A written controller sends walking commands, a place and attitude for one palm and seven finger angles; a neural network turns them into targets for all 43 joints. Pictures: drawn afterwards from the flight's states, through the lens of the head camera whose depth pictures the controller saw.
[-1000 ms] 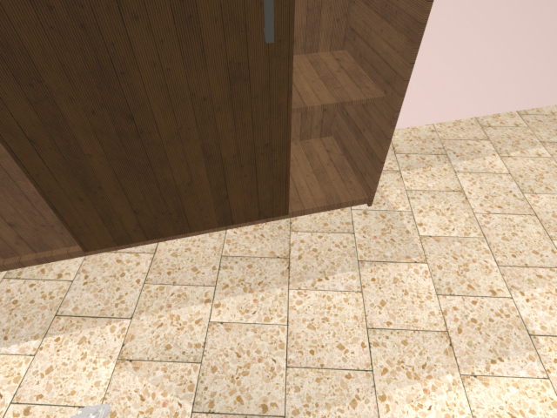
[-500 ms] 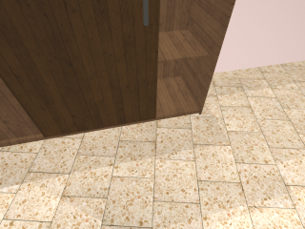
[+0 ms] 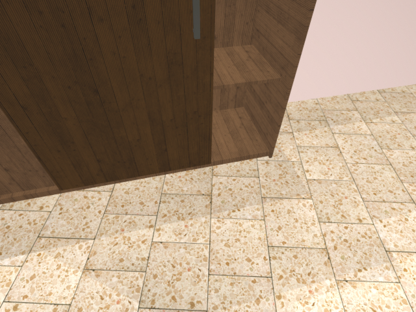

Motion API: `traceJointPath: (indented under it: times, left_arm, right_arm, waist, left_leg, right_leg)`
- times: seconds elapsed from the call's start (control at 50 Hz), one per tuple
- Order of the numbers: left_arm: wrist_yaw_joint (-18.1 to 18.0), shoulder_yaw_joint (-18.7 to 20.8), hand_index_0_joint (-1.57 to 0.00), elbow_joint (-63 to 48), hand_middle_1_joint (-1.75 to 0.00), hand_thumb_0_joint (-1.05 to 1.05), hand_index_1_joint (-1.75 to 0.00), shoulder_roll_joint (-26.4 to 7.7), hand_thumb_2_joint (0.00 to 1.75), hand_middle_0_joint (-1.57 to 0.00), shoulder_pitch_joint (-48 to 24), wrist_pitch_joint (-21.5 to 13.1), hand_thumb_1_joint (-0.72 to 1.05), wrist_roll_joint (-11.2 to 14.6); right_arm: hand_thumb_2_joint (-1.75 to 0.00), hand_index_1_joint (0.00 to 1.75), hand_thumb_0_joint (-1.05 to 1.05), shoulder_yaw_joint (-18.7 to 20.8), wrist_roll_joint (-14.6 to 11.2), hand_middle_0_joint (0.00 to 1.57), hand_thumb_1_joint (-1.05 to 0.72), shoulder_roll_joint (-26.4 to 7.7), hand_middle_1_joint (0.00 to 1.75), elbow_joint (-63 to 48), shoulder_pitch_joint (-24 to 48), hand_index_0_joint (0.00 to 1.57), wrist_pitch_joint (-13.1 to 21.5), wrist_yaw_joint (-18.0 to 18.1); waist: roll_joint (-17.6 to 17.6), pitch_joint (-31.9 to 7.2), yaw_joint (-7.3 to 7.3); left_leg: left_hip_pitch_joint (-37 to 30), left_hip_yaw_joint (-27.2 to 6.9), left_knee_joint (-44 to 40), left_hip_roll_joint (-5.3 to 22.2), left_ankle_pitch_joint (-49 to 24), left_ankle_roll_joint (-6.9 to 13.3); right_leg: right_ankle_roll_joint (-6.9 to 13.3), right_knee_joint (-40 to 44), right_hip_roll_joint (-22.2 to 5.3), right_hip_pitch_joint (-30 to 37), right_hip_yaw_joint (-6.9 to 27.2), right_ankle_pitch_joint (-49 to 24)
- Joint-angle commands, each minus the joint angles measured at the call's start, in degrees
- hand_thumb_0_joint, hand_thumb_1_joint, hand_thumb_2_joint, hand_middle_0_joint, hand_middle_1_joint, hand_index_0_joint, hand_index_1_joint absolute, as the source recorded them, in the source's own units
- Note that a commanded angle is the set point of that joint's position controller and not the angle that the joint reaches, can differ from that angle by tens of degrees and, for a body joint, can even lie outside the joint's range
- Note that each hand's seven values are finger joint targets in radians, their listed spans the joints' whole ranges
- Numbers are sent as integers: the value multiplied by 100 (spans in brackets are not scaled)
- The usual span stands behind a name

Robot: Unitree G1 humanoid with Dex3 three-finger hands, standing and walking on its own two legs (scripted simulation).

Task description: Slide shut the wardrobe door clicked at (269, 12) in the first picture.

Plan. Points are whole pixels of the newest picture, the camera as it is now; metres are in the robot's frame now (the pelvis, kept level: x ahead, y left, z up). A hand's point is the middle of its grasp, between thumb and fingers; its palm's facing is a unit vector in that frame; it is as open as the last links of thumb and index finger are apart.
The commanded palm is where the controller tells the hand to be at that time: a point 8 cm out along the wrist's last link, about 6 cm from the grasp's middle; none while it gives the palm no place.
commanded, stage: look at it before walking up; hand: left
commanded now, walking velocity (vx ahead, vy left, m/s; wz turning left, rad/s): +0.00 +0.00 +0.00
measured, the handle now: (195, 11) +1.05 +0.11 +0.17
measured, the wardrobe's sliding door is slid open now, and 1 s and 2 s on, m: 0.41 0.41 0.41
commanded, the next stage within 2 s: walk to a spot facing it in 0.44 s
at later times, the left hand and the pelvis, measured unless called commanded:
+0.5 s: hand out of the picture +0.06 +0.26 -0.16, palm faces -0.03 -0.94 -0.33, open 7.4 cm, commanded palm none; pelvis +0.00 +0.01 +0.00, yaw +0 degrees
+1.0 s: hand out of the picture +0.05 +0.19 -0.18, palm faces -0.11 -0.96 -0.25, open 7.4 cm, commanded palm none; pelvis +0.00 -0.01 -0.02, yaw -11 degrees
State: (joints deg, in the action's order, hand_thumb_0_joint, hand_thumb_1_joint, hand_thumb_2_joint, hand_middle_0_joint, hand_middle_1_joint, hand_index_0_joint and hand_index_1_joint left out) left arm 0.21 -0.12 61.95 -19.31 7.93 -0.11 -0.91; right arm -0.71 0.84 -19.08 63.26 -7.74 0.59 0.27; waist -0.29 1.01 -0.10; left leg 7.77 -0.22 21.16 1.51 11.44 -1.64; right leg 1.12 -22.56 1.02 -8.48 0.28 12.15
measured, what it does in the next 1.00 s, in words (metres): stands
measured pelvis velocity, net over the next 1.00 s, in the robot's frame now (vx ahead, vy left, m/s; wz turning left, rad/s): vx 0.00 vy -0.01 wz -0.18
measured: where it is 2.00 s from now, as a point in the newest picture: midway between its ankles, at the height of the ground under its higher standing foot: outside the picture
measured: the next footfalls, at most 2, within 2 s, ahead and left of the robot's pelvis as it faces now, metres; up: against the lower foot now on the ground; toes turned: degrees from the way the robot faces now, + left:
left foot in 1.36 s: +0.22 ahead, +0.11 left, +0.00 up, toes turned -19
right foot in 1.90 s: +0.32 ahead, -0.17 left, +0.00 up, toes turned -49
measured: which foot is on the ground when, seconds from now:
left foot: down 0.00-0.92, up 0.94-1.00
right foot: down 0.00-1.00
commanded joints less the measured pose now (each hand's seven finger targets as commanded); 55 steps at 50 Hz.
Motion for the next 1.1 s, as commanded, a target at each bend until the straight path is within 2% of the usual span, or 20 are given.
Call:
traceJointPath:
  times: [0.0,0.28,0.56,0.62,0.7,0.76,0.78,0.8,0.82,0.84,0.86,0.88,0.9,0.92,0.94,0.96,0.98,1.02,1.06,1.08]
  left_arm:
    - [-89,222,-20,-388,-30,0,-30,-1198,90,-20,-252,-139,90,27]
    - [-81,210,-20,-347,-30,0,-30,-1182,90,-20,-177,-139,90,22]
    - [-73,220,-20,-366,-30,0,-30,-1206,90,-20,-176,-127,90,21]
    - [-100,166,-20,-406,-30,0,-30,-616,90,-20,154,53,90,19]
    - [-75,258,-20,-722,-30,0,-30,-569,90,-20,323,189,90,-13]
    - [-16,311,-20,-923,-30,0,-30,-420,90,-20,453,235,90,-23]
    - [-4,329,-20,-972,-30,0,-30,-358,90,-20,534,240,90,-29]
    - [20,345,-20,-1009,-30,0,-30,-248,90,-20,663,253,90,-29]
    - [57,379,-20,-1045,-30,0,-30,-174,90,-20,756,255,90,-27]
    - [101,408,-20,-1034,-30,0,-30,-129,90,-20,911,243,90,-43]
    - [130,447,-20,-936,-30,0,-30,-72,90,-20,1323,205,90,-72]
    - [108,508,-20,-853,-30,0,-30,-366,90,-20,1713,127,90,-121]
    - [5,621,-20,-868,-30,0,-30,-943,90,-20,1955,46,90,-153]
    - [-93,608,-20,-956,-30,0,-30,-842,90,-20,2005,-6,90,-37]
    - [-95,578,-20,-1010,-30,0,-30,-736,90,-20,1629,-48,90,-39]
    - [-77,529,-20,-1064,-30,0,-30,-513,90,-20,1350,-111,90,-33]
    - [-72,515,-20,-1083,-30,0,-30,-407,90,-20,1284,-169,90,-33]
    - [-42,508,-20,-1033,-30,0,-30,-297,90,-20,1407,-240,90,-24]
    - [-25,518,-20,-929,-30,0,-30,-226,90,-20,1657,-276,90,-19]
    - [-35,539,-20,-898,-30,0,-30,-223,90,-20,1711,-292,90,-38]
  right_arm:
    - [-90,30,0,253,-21,20,-90,-1150,30,-345,245,20,131,65]
    - [-90,30,0,250,-32,20,-90,-1154,30,-315,258,20,131,58]
    - [-90,30,0,278,-30,20,-90,-1205,30,-315,261,20,142,79]
    - [-90,30,0,217,-23,20,-90,-542,30,-352,-90,20,37,110]
    - [-90,30,0,363,-10,20,-90,-609,30,-674,-209,20,-64,159]
    - [-90,30,0,484,-1,20,-90,-726,30,-924,-108,20,-79,167]
    - [-90,30,0,524,-9,20,-90,-749,30,-991,-86,20,-68,164]
    - [-90,30,0,539,4,20,-90,-757,30,-1042,-61,20,-47,144]
    - [-90,30,0,554,14,20,-90,-755,30,-1086,4,20,-36,127]
    - [-90,30,0,557,30,20,-90,-744,30,-1154,135,20,-38,108]
    - [-90,30,0,558,44,20,-90,-697,30,-1190,292,20,-66,82]
    - [-90,30,0,517,17,20,-90,-435,30,-1281,336,20,-121,38]
    - [-90,30,0,415,-16,20,-90,34,30,-1582,500,20,-128,-11]
    - [-90,30,0,442,24,20,-90,-272,30,-1692,781,20,-88,-9]
    - [-90,30,0,487,11,20,-90,-214,30,-1630,698,20,-34,-41]
    - [-90,30,0,498,40,20,-90,-230,30,-1523,433,20,9,-60]
    - [-90,30,0,515,56,20,-90,-142,30,-1391,246,20,33,-85]
    - [-90,30,0,517,58,20,-90,-3,30,-1327,69,20,37,-87]
    - [-90,30,0,519,53,20,-90,102,30,-1344,102,20,49,-85]
    - [-90,30,0,528,49,20,-90,155,30,-1377,138,20,67,-92]
  waist:
    - [76,-177,16]
    - [62,-191,27]
    - [28,-222,16]
    - [39,-279,-17]
    - [-89,-144,-29]
    - [-618,-126,32]
    - [-823,-190,60]
    - [-1024,-285,106]
    - [-1103,-281,143]
    - [-947,-224,272]
    - [-648,-111,515]
    - [671,41,715]
    - [2506,412,753]
    - [1625,576,767]
    - [947,713,470]
    - [623,576,259]
    - [402,315,178]
    - [514,130,129]
    - [642,65,191]
    - [552,52,208]
  left_leg:
    - [0,-474,-329,520,-498,280]
    - [-18,-509,-358,527,-492,292]
    - [-150,-430,-272,572,-703,289]
    - [-152,-125,78,616,-755,194]
    - [-53,-82,277,821,-523,270]
    - [156,-358,90,1312,-395,567]
    - [213,-458,52,1568,-672,735]
    - [227,-527,-78,1824,-519,937]
    - [482,-521,-140,2004,17,1039]
    - [874,-364,23,1936,684,948]
    - [1470,-52,611,1648,1489,691]
    - [2261,498,2125,917,2340,265]
    - [3627,866,4112,-8,2800,-117]
    - [3490,-75,4484,213,2063,-1]
    - [3442,-206,4628,337,1463,11]
    - [3252,-209,4475,442,1040,-15]
    - [2999,-107,4333,469,807,-63]
    - [2834,11,4122,418,475,-129]
    - [2917,71,3945,385,334,-176]
    - [2937,106,3806,391,336,-191]
  right_leg:
    - [92,517,-746,-131,665,-349]
    - [72,548,-751,-132,634,-322]
    - [84,468,-742,-139,687,-778]
    - [19,75,-702,-372,779,-1210]
    - [12,-532,-479,-953,817,-1161]
    - [-79,-1446,-176,-1250,516,-564]
    - [-115,-1921,-100,-1274,363,67]
    - [-168,-2398,-53,-1289,80,1157]
    - [-165,-2521,-199,-1081,5,1633]
    - [-143,-2196,-280,-669,-10,1581]
    - [-121,-1564,-189,-45,-116,1198]
    - [108,-269,-579,300,933,1741]
    - [790,1319,-2046,217,3750,2594]
    - [963,1783,-2069,-311,4235,2813]
    - [1012,1653,-1887,-451,3919,2741]
    - [1003,1418,-1684,-413,3341,2252]
    - [980,1255,-1508,-283,2867,1715]
    - [918,1132,-1271,-142,2345,952]
    - [910,1059,-1170,63,2179,520]
    - [942,1032,-1185,157,2151,404]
